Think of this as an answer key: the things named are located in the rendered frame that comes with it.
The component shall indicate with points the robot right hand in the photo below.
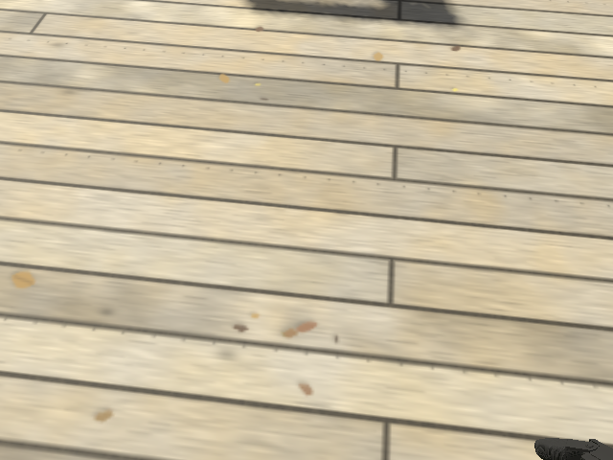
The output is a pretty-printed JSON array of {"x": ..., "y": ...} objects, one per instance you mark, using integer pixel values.
[{"x": 569, "y": 449}]

